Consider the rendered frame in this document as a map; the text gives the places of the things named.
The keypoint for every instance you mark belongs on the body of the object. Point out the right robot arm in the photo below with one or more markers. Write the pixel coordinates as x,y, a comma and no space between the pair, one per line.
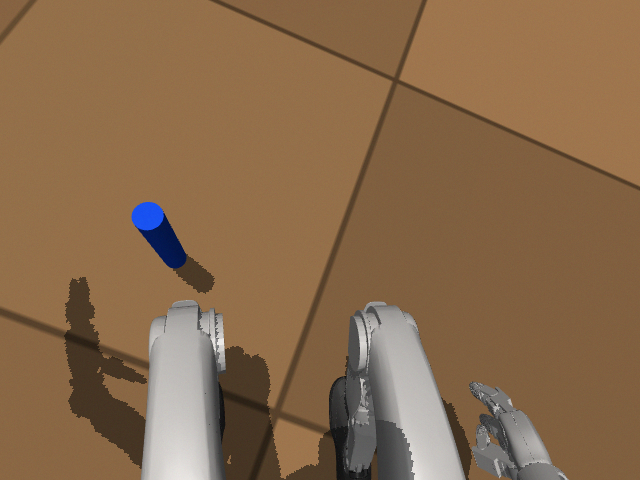
540,471

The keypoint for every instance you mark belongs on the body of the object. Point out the right robot hand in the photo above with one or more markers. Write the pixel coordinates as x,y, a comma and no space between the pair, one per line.
514,431

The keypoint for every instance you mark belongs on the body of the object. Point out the right robot foot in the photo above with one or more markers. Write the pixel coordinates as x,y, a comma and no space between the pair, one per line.
338,417

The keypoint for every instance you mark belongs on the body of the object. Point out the can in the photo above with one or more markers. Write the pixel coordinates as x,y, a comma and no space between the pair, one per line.
151,221

